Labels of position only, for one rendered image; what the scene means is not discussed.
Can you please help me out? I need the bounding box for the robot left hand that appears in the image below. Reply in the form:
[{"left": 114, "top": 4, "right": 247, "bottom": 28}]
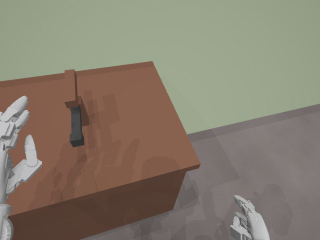
[{"left": 0, "top": 96, "right": 42, "bottom": 204}]

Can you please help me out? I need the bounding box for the robot left forearm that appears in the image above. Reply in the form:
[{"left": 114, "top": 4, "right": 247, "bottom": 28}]
[{"left": 0, "top": 204, "right": 14, "bottom": 240}]

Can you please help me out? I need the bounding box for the tap lever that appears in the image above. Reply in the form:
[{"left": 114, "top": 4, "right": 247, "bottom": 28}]
[{"left": 69, "top": 105, "right": 85, "bottom": 148}]

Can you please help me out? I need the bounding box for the robot right hand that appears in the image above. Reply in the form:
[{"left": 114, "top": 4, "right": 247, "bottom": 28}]
[{"left": 230, "top": 195, "right": 270, "bottom": 240}]

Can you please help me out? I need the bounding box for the counter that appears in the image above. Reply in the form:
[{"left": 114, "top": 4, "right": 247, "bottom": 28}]
[{"left": 0, "top": 61, "right": 201, "bottom": 240}]

